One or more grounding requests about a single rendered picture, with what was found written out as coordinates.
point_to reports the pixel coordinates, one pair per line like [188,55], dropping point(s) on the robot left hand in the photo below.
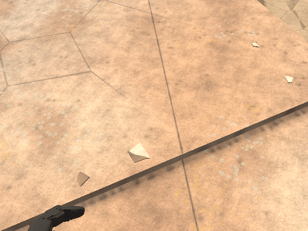
[55,216]

